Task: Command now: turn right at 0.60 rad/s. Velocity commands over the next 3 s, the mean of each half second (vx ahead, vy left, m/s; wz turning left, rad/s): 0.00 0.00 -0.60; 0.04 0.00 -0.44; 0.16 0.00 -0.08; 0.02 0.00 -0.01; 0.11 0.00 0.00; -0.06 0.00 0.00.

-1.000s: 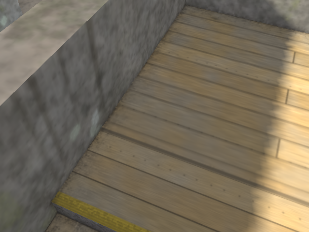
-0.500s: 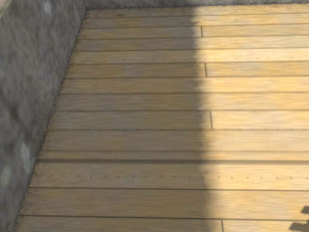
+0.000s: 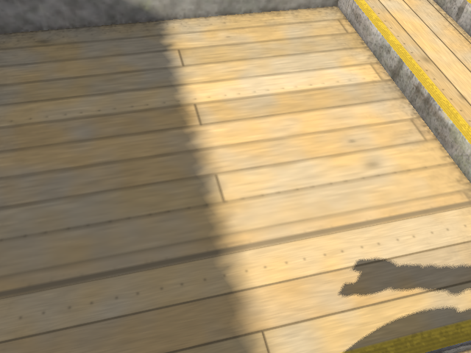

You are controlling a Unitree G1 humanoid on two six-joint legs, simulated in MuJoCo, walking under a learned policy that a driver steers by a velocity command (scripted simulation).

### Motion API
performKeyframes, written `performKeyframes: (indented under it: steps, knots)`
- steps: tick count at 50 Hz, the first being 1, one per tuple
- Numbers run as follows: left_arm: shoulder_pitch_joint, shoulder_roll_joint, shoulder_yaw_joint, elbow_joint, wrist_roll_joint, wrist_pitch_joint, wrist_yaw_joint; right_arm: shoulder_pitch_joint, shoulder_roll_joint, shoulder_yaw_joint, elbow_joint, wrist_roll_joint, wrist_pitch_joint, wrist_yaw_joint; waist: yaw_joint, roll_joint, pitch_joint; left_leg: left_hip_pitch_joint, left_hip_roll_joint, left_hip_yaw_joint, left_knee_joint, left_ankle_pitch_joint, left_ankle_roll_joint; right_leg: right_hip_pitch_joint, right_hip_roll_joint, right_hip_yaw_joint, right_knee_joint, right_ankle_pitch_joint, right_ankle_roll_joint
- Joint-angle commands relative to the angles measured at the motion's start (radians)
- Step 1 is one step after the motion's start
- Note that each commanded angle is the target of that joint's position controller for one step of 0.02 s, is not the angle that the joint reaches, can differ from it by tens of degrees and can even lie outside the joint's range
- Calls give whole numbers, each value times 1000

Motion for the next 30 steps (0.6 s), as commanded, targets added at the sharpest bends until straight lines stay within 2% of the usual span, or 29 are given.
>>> performKeyframes:
  steps: [1,2,3,5,6,7,10,13,15,16,17,18,19,20,21,22,23,25,30]
  knots:
    - [-18,47,15,-61,0,3,-1,-48,-98,-16,-81,7,-9,-28,2,165,-28,167,238,-211,-216,127,173,-168,-59,-29,120,84,40]
    - [-47,39,11,-69,-2,1,-2,-26,-107,-19,-74,0,-5,-32,-16,178,-33,196,235,-187,-220,137,179,-174,-63,-53,75,100,50]
    - [-68,13,-1,-75,-4,2,0,1,-113,-23,-58,3,7,-36,-30,193,-25,218,220,-156,-222,119,190,-181,-55,-85,-5,97,68]
    - [-92,-3,-11,-80,-3,-3,-4,25,-142,-34,-52,-1,21,-33,-52,217,-39,248,242,-133,-221,108,200,-136,-82,-107,-132,75,77]
    - [-109,-1,-13,-91,4,-10,-12,20,-163,-39,-55,0,17,-30,-59,210,-65,260,286,-154,-222,136,213,-90,-110,-100,-162,73,64]
    - [-110,1,-14,-91,4,-12,-19,13,-176,-43,-52,3,15,-27,-57,204,-69,252,302,-146,-224,143,219,-55,-121,-107,-202,63,53]
    - [-82,22,-8,-88,4,-12,-37,2,-204,-48,-35,9,5,-14,-48,211,-54,200,320,-109,-218,175,220,54,-128,-139,-300,68,15]
    - [-55,30,-2,-89,-2,-9,-54,-7,-224,-52,-13,25,5,-1,-28,214,-44,199,326,-72,-177,227,192,147,-117,-173,-459,92,-34]
    - [3,39,11,-67,-3,-11,-61,8,-220,-53,15,41,10,2,6,187,-46,166,289,-5,-81,212,125,293,-75,-212,-673,210,-86]
    - [54,82,29,-55,-1,-12,-55,66,-190,-46,44,32,10,7,13,103,-72,75,249,55,25,111,65,445,-88,-148,-733,304,-118]
    - [83,185,58,-70,3,-12,-36,34,-120,-26,15,-2,8,11,13,-149,-67,-198,130,157,285,-185,-37,611,-304,178,-793,478,-217]
    - [103,211,58,-97,27,-32,-31,-57,-139,-26,-44,-6,7,-4,60,-234,-97,-349,24,17,527,-398,-85,567,-459,437,-808,477,-397]
    - [61,143,34,-107,32,-54,-31,-66,-165,-38,-38,11,13,-5,57,-134,-112,-362,46,-82,681,-369,-96,560,-447,391,-802,522,-407]
    - [7,110,19,-116,30,-65,-26,-57,-169,-38,-33,18,16,0,29,-80,-97,-377,60,-105,718,-290,-94,531,-401,309,-783,520,-360]
    - [-35,99,17,-127,18,-66,-21,-48,-164,-39,-21,13,16,-2,11,-22,-95,-391,69,-117,704,-219,-95,522,-348,264,-772,469,-311]
    - [-53,86,9,-134,6,-65,-16,-56,-170,-41,-25,1,16,-8,10,-18,-91,-395,67,-121,702,-162,-103,509,-327,248,-765,501,-295]
    - [-53,83,4,-136,7,-64,-13,-47,-163,-40,-22,-1,15,-7,2,-32,-103,-363,53,-112,727,-119,-110,480,-304,229,-765,542,-293]
    - [-54,80,0,-141,18,-63,-9,-18,-153,-36,-14,10,17,-7,-6,-52,-117,-332,32,-102,727,-74,-122,454,-280,214,-768,553,-296]
    - [-25,97,9,-131,16,-55,10,-56,-131,-34,-35,18,20,-21,11,-89,-77,-298,6,-98,530,-83,-133,400,-242,259,-778,390,-279]
Next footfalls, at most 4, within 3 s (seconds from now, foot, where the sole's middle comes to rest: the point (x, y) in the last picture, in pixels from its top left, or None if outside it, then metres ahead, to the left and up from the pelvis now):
0.32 right None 0.05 -0.14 -0.77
0.82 left None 0.15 0.05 -0.77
1.24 right None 0.07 -0.16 -0.77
2.62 right None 0.11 -0.22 -0.77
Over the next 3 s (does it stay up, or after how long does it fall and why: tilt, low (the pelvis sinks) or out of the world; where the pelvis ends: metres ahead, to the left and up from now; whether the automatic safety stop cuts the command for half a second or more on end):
stays up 0.10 -0.08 0.00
